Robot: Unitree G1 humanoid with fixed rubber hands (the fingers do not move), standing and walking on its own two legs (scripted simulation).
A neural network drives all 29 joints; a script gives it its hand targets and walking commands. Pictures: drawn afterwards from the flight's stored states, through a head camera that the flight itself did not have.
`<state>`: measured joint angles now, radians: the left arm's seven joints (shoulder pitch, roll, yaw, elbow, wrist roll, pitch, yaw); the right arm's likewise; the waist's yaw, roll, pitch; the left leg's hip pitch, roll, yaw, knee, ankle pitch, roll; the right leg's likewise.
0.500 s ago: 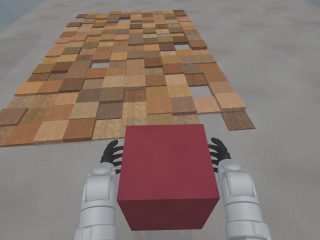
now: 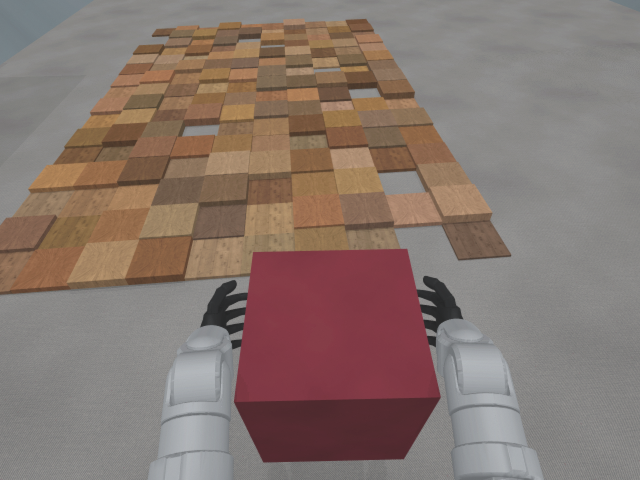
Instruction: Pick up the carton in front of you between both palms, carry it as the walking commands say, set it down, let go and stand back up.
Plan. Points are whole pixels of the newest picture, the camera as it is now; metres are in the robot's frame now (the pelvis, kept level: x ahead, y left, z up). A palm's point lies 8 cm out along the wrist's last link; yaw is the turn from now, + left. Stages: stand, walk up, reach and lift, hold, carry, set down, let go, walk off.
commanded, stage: hold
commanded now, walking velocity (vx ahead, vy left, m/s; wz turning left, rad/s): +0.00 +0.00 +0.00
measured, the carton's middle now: (332, 360) +0.29 +0.00 -0.03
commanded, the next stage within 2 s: carry in 0.04 s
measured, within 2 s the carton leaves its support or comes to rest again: neither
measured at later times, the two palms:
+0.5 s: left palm (214, 256) +0.38 +0.16 +0.10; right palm (432, 250) +0.38 -0.14 +0.10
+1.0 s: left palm (217, 171) +0.65 +0.21 +0.06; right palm (371, 161) +0.66 -0.09 +0.07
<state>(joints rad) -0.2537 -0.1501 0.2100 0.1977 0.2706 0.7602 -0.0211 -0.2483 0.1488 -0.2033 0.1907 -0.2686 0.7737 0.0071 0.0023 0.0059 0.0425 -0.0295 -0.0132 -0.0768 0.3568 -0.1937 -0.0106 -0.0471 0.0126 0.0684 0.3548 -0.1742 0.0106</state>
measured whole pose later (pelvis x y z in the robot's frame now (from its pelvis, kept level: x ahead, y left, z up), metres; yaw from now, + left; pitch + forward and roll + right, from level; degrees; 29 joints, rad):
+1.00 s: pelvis +0.42 +0.05 -0.03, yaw +2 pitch +4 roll +1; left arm 0.02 -0.13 0.06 -0.54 0.02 1.19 0.15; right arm 0.03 0.13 -0.04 -0.52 -0.02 1.18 -0.15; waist 0.00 -0.05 -0.12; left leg -0.50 0.05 0.26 0.58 -0.13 0.09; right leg -0.06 -0.13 -0.14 0.70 -0.49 0.04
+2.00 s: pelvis +1.07 +0.06 -0.01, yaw +1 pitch +5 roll +1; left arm -0.54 -0.09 0.28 -0.27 -0.02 1.16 0.17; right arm -0.57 0.14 -0.25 -0.24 -0.02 1.15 -0.19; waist -0.05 -0.03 0.07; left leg -0.54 0.00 0.15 0.65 -0.20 0.08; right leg -0.34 -0.02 -0.03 1.16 -0.45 -0.03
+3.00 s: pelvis +1.72 +0.12 +0.01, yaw +1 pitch +6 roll -3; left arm -0.38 -0.20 0.27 -0.25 0.07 1.15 0.15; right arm -0.37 0.19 -0.29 -0.23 -0.02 1.13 -0.15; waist -0.05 0.01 -0.03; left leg -0.17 0.01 0.09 0.38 -0.26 0.08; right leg -0.71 -0.03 -0.12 0.93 -0.29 -0.01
